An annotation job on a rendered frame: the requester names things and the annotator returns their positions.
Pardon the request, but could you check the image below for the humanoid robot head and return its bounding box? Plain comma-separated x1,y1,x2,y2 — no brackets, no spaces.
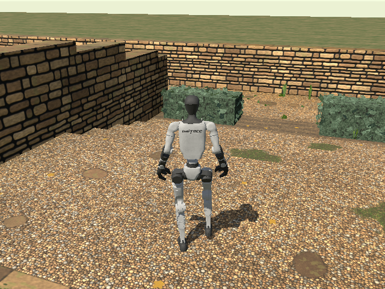
182,95,202,124

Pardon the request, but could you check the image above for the robot right hand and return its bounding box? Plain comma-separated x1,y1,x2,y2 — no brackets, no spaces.
215,165,229,178

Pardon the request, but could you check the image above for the right robot foot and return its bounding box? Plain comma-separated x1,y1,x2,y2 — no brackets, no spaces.
204,224,212,237

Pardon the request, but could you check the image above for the robot right forearm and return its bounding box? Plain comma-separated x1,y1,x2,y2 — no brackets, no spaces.
215,145,227,167

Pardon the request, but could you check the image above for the robot right upper arm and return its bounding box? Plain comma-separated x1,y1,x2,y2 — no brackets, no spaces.
205,121,221,154

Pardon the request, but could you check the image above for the robot left forearm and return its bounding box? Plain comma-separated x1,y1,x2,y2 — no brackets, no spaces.
158,145,170,169

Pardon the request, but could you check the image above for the robot left upper arm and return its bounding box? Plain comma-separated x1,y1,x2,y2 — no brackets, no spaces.
163,121,180,155

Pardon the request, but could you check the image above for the robot left hand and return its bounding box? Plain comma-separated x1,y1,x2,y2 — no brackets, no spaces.
157,167,171,180

